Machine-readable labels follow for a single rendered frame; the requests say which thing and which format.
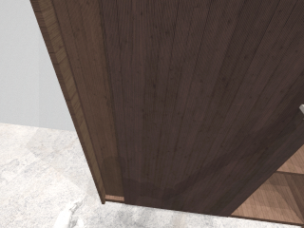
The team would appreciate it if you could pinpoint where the wardrobe door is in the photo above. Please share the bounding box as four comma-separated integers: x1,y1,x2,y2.
51,0,124,197
100,0,304,218

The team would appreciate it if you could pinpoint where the left robot hand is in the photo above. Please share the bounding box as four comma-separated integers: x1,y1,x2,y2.
52,199,86,228

